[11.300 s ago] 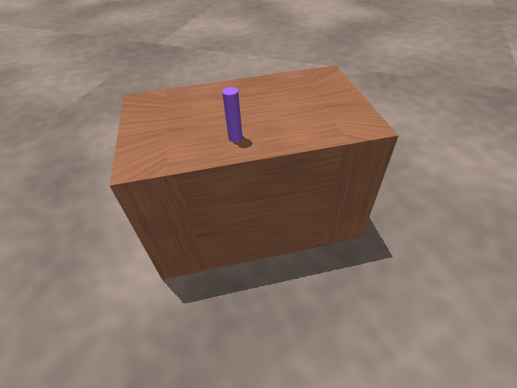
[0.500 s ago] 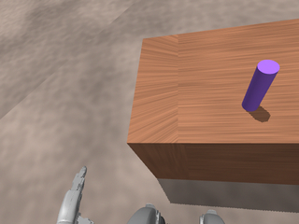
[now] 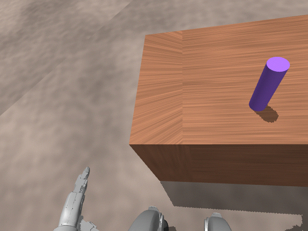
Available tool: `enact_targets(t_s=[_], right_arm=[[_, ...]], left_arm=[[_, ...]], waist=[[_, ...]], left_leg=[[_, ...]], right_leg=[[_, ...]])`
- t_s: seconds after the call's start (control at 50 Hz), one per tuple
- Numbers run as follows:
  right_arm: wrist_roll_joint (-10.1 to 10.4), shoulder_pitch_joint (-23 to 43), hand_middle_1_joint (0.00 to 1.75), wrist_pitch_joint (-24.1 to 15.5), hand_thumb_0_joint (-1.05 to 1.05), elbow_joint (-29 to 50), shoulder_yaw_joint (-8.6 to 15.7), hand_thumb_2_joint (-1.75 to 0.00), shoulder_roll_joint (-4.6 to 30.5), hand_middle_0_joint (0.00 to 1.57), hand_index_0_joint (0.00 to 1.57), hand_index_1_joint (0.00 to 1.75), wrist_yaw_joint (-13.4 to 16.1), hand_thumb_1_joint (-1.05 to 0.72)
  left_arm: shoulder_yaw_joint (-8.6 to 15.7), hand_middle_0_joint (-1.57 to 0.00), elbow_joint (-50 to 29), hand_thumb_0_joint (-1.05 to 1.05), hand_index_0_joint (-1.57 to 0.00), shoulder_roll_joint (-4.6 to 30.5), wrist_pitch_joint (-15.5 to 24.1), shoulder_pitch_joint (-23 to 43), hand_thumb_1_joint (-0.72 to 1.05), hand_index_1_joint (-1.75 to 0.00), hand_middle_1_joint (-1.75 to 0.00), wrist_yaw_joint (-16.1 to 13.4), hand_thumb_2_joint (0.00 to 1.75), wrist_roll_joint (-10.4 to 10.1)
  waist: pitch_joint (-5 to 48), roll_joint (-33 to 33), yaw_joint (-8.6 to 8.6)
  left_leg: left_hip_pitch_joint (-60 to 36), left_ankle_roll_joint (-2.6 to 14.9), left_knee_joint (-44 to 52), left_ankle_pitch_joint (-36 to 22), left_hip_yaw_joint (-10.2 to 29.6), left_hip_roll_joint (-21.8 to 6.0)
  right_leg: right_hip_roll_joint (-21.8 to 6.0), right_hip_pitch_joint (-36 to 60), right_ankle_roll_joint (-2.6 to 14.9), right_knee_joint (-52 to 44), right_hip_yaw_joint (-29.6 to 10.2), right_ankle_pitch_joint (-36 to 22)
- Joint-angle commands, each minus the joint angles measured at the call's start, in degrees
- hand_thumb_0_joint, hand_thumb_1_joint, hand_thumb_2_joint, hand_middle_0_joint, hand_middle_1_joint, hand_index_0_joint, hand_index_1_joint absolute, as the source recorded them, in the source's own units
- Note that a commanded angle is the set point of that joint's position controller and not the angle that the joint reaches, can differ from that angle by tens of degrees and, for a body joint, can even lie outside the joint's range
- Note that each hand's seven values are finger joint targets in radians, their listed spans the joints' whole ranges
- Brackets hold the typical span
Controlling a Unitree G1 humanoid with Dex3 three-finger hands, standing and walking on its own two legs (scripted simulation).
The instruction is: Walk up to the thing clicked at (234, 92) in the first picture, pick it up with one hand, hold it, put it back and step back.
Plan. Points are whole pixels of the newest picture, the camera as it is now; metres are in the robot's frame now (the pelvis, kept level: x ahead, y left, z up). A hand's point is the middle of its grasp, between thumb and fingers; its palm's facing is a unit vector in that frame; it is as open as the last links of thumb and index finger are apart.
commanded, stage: approach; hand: right
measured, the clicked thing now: (266, 87) +0.52 -0.22 -0.01
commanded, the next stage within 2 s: close in in 0.10 s
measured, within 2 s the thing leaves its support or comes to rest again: neither
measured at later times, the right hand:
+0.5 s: hand (279, 101) +0.49 -0.26 -0.03, palm faces +0.16 +0.99 +0.04, open 17.6 cm
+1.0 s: hand (262, 99) +0.49 -0.21 -0.02, palm faces +0.18 +0.98 +0.03, open 17.2 cm
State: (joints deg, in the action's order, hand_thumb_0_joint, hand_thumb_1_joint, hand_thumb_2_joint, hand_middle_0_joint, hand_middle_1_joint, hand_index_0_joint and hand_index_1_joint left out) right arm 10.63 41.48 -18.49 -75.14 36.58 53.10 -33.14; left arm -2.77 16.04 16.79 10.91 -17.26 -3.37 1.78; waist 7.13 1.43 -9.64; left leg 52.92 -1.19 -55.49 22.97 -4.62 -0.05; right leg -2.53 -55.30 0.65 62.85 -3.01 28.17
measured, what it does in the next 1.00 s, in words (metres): stands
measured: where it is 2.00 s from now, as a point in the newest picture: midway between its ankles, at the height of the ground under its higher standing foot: outside the picture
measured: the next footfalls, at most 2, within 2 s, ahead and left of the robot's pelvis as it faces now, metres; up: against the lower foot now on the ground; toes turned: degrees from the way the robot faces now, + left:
none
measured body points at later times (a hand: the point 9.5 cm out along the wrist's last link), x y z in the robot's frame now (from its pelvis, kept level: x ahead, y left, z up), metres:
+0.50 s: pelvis -0.01 +0.01 -0.04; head +0.14 -0.06 +0.38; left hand +0.15 +0.27 -0.02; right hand +0.47 -0.31 -0.03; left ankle +0.03 +0.14 -0.66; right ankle +0.01 -0.10 -0.66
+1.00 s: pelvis -0.01 +0.01 -0.04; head +0.13 -0.04 +0.38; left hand +0.13 +0.28 -0.01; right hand +0.47 -0.26 -0.02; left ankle +0.03 +0.14 -0.66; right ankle +0.01 -0.10 -0.66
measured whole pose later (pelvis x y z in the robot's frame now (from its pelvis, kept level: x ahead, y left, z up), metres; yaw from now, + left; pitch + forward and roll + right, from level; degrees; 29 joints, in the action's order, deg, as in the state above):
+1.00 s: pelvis -0.01 +0.01 -0.04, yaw +2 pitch +25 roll +5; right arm 2.4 42.3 -27.8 -65.6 31.6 31.8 -8.5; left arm 2.7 -3.5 14.8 4.1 -23.8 1.1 4.5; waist 8.6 1.1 -15.2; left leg 65.7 -0.2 -67.4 26.5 -4.0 1.1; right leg -3.9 -66.8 -0.4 73.7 -2.9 31.9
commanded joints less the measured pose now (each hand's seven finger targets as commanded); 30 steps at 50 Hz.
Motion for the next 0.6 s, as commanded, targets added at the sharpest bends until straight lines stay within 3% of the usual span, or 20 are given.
enact_targets(t_s=[0.0, 0.02, 0.04, 0.08, 0.1, 0.14, 0.2, 0.26, 0.3, 0.32, 0.36, 0.4, 0.42, 0.44, 0.46, 0.48, 0.5, 0.52, 0.56, 0.58], right_arm=[[1.1, 15.5, 0.05, -5.0, 0.0, 6.7, -1.1, -0.07, 9.6, 0.04, 0.05, 0.05, 1.1, 0.57], [0.8, 15.3, 0.05, -5.5, 0.0, 6.9, -0.8, -0.06, 9.3, 0.04, 0.05, 0.05, 1.7, 0.57], [0.7, 15.6, 0.05, -6.5, 0.0, 7.6, -1.9, -0.06, 7.6, 0.04, 0.05, 0.05, 2.4, 0.57], [-0.1, 16.0, 0.05, -8.3, 0.0, 10.1, 1.3, -0.07, 11.8, 0.04, 0.05, 0.05, 4.4, 0.56], [-0.3, 17.3, 0.06, -9.4, 0.0, 12.4, 1.7, -0.06, 11.8, 0.04, 0.05, 0.05, 5.2, 0.57], [-1.6, 20.0, 0.05, -11.9, 0.0, 19.0, 5.2, -0.06, 17.2, 0.04, 0.04, 0.05, 7.5, 0.57], [-2.6, 19.4, 0.05, -14.3, 0.0, 18.0, 5.5, -0.04, 14.8, 0.04, 0.05, 0.05, 10.6, 0.58], [-3.6, 21.8, 0.05, -16.3, 0.0, 18.2, 2.6, -0.04, 8.5, 0.04, 0.04, 0.05, 12.7, 0.59], [-5.1, 23.7, 0.05, -17.0, 0.0, 19.7, 3.8, -0.06, 11.4, 0.04, 0.04, 0.05, 14.1, 0.58], [-5.9, 22.2, 0.05, -16.4, 0.0, 16.6, 1.3, -0.05, 8.2, 0.03, 0.04, 0.05, 14.3, 0.6], [-6.4, 20.8, 0.06, -15.4, 0.0, 17.4, 0.7, -0.06, 6.5, 0.03, 0.03, 0.06, 15.2, 0.58], [-6.5, 21.4, 0.06, -14.7, 0.0, 22.4, 1.6, -0.07, 7.0, 0.02, 0.03, 0.06, 16.1, 0.6], [-6.3, 20.4, 0.06, -14.2, 0.0, 21.9, 1.8, -0.07, 6.5, 0.02, 0.03, 0.06, 16.7, 0.61], [-6.2, 15.2, 0.06, -13.1, 0.0, 17.7, 1.9, -0.07, 4.4, 0.02, 0.03, 0.06, 17.0, 0.61], [-5.7, 11.4, 0.06, -12.3, 0.0, 14.2, 0.9, -0.07, 1.2, 0.02, 0.03, 0.06, 17.4, 0.61], [-5.1, 14.0, 0.06, -12.3, 0.0, 17.6, 1.2, -0.06, 0.7, 0.03, 0.04, 0.06, 18.0, 0.6], [-5.1, 14.3, 0.05, -12.2, 0.0, 17.1, 0.9, -0.05, -0.2, 0.04, 0.04, 0.05, 18.5, 0.56], [-4.9, 15.4, 0.05, -12.2, 0.0, 17.4, 0.7, -0.05, -0.6, 0.04, 0.05, 0.05, 18.9, 0.56], [-5.0, 16.1, 0.05, -12.0, 0.0, 16.5, -0.9, -0.04, -3.9, 0.05, 0.05, 0.05, 19.5, 0.57], [-5.3, 15.4, 0.05, -12.3, 0.0, 15.7, -1.4, -0.05, -5.3, 0.04, 0.05, 0.05, 20.0, 0.55]], left_arm=[[7.0, -0.06, -13.8, 0.0, -0.06, 11.4, 3.7, -2.9, -0.56, -0.06, -0.05, -0.7, 0.05, -0.3], [5.7, -0.06, -12.2, 0.0, -0.06, 9.6, 3.3, -6.7, -0.55, -0.05, -0.05, -0.2, 0.04, -0.2], [6.2, -0.06, -16.6, 0.0, -0.06, 9.9, 3.6, -5.1, -0.55, -0.05, -0.05, 0.1, 0.04, -0.2], [7.1, -0.06, -14.4, 0.0, -0.06, 9.5, 3.1, -8.6, -0.54, -0.05, -0.05, 0.7, 0.04, 0.3], [7.9, -0.06, -16.0, 0.0, -0.06, 9.7, 3.1, -8.9, -0.53, -0.05, -0.05, 1.0, 0.03, 0.5], [10.8, -0.06, -15.8, 0.0, -0.06, 11.1, 2.7, -9.6, -0.53, -0.05, -0.05, 1.2, 0.03, 1.1], [12.9, -0.06, -20.3, 0.0, -0.06, 12.5, 2.5, -3.5, -0.54, -0.05, -0.06, 1.3, 0.03, 1.7], [8.7, -0.05, -20.7, 0.0, -0.05, 8.0, 1.6, -0.8, -0.56, -0.05, -0.05, 1.9, 0.05, 2.3], [7.7, -0.06, -22.1, 0.0, -0.05, 7.5, 1.1, -1.1, -0.56, -0.05, -0.05, 1.9, 0.05, 2.8], [9.2, -0.05, -22.6, 0.0, -0.05, 8.7, 0.8, -2.2, -0.55, -0.05, -0.05, 1.8, 0.04, 3.0], [9.6, -0.06, -21.3, 0.0, -0.06, 8.4, -0.1, -3.6, -0.54, -0.05, -0.05, 2.0, 0.04, 3.1], [11.4, -0.06, -26.0, 0.0, -0.06, 10.2, -0.2, -3.0, -0.54, -0.05, -0.05, 2.0, 0.03, 3.0], [12.0, -0.06, -27.1, 0.0, -0.06, 10.8, -0.7, -4.0, -0.54, -0.05, -0.06, 2.2, 0.03, 2.9], [11.7, -0.06, -21.7, 0.0, -0.06, 9.8, -1.7, -11.0, -0.54, -0.05, -0.06, 2.7, 0.03, 3.0], [12.3, -0.06, -22.1, 0.0, -0.06, 9.8, -2.4, -11.6, -0.54, -0.05, -0.06, 3.1, 0.03, 2.7], [11.1, -0.06, -26.0, 0.0, -0.06, 9.2, -2.2, -8.8, -0.54, -0.05, -0.06, 3.3, 0.03, 2.2], [12.3, -0.06, -28.1, 0.0, -0.06, 9.9, -2.0, -7.2, -0.54, -0.05, -0.06, 3.1, 0.03, 2.1], [12.0, -0.06, -25.3, 0.0, -0.06, 9.2, -2.4, -9.0, -0.55, -0.05, -0.05, 3.1, 0.03, 2.0], [12.7, -0.06, -28.6, 0.0, -0.06, 9.5, -2.3, -6.1, -0.55, -0.05, -0.05, 3.0, 0.04, 1.6], [11.6, -0.06, -29.1, 0.0, -0.06, 8.1, -2.1, -5.6, -0.55, -0.05, -0.05, 3.2, 0.04, 1.5]], waist=[[21.0, -8.7, -3.27], [20.6, -9.7, -2.99], [20.7, -9.4, -3.47], [21.3, -13.3, -2.35], [23.5, -14.7, -2.28], [28.9, -20.2, -1.43], [31.2, -20.1, -1.8], [32.8, -22.1, -1.98], [37.2, -25.8, -1.73], [36.6, -25.6, -3.48], [34.6, -26.8, -3.19], [39.8, -27.0, -2.75], [38.4, -26.5, -2.97], [35.4, -25.0, -2.8], [30.7, -21.4, -3.99], [30.9, -19.5, -3.54], [28.6, -17.0, -4.9], [26.4, -16.8, -4.46], [23.6, -11.2, -5.64], [21.8, -9.9, -5.18]], left_leg=[[-5.2, 2.54, 2.5, -11.4, 1.2, 2.3], [-4.3, 2.52, 1.8, -11.8, 1.4, 2.3], [-3.3, 2.52, 1.3, -10.8, 1.2, 2.5], [-1.8, 2.71, -0.4, -10.4, 1.7, 2.4], [-1.2, 2.77, -1.5, -10.9, 2.0, 2.2], [-0.8, 2.97, -3.9, -12.1, 2.4, 2.2], [-0.5, 3.11, -5.6, -13.4, 2.2, 2.3], [0.9, 3.28, -6.3, -11.5, 2.2, 2.4], [1.2, 3.54, -7.4, -12.2, 2.0, 2.7], [1.9, 3.49, -7.5, -12.5, 1.6, 2.8], [2.4, 3.63, -6.9, -12.3, 1.6, 2.8], [0.2, 3.62, -7.0, -14.1, 1.2, 2.9], [-0.2, 3.62, -6.6, -14.1, 1.1, 3.1], [-0.7, 3.5, -6.4, -14.9, 0.7, 3.3], [-0.6, 3.37, -5.8, -14.6, 0.4, 3.4], [-1.3, 3.26, -5.7, -14.6, 0.6, 3.2], [-1.1, 3.2, -5.8, -14.0, 0.6, 3.2], [-0.5, 3.17, -5.6, -13.1, 0.8, 3.1], [-0.8, 2.95, -5.3, -11.0, 1.0, 3.0], [-1.6, 2.77, -5.0, -10.3, 1.3, 2.9]], right_leg=[[0.5, 15.6, -0.05, -6.8, -2.1, -18.4], [0.6, 15.2, -0.01, -5.9, -1.8, -19.0], [0.5, 14.6, -0.09, -5.7, -1.8, -17.9], [0.6, 14.2, -0.35, -4.3, -1.4, -18.5], [0.6, 15.2, -0.49, -3.1, -1.2, -19.7], [0.6, 16.9, -1.01, -1.0, -1.1, -23.8], [0.3, 15.8, -1.27, 1.6, -1.4, -26.7], [0.1, 13.3, -1.28, 2.1, -1.4, -22.6], [-0.1, 16.2, -1.75, 2.7, -1.4, -24.4], [-0.4, 16.9, -1.8, 2.9, -1.6, -25.6], [-0.5, 16.3, -1.91, 2.7, -1.5, -25.4], [-0.9, 20.0, -2.06, 2.8, -1.7, -28.6], [-0.8, 19.9, -2.26, 2.5, -1.6, -29.0], [-0.7, 18.8, -2.1, 2.3, -1.6, -30.1], [-0.5, 15.2, -1.83, 1.9, -1.8, -28.5], [-0.4, 13.0, -1.39, 2.0, -1.7, -26.1], [-0.6, 10.9, -1.26, 1.8, -1.8, -23.8], [-0.4, 9.6, -1.05, 1.5, -1.5, -21.5], [-0.4, 5.5, -0.17, 1.5, -1.5, -15.7], [-0.2, 3.0, 0.11, 1.0, -1.2, -13.4]])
